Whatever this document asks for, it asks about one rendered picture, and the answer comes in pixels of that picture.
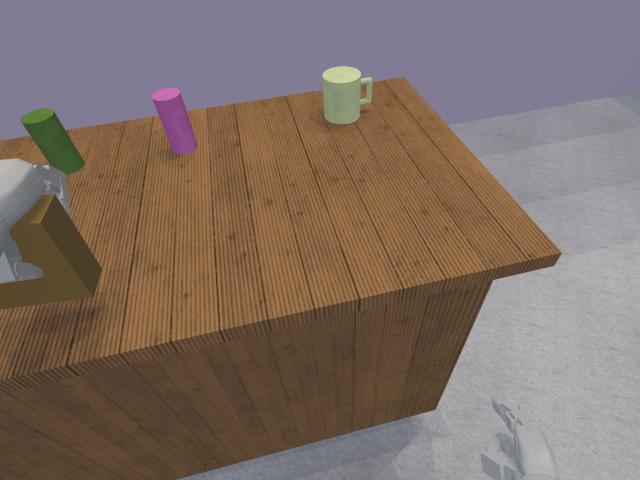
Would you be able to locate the sponge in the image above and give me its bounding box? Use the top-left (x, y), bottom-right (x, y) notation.
top-left (0, 194), bottom-right (102, 310)

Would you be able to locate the left robot hand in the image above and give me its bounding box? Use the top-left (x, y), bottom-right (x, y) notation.
top-left (0, 158), bottom-right (70, 284)

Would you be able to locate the table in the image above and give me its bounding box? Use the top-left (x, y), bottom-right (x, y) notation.
top-left (0, 77), bottom-right (562, 480)

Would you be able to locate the right robot hand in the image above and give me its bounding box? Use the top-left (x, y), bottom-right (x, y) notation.
top-left (481, 397), bottom-right (560, 480)

